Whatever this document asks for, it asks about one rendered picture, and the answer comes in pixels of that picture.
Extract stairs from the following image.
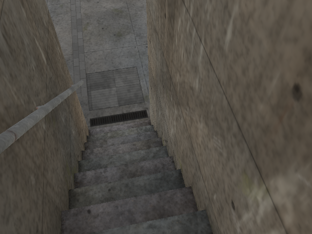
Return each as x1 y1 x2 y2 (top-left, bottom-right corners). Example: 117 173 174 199
61 120 213 234

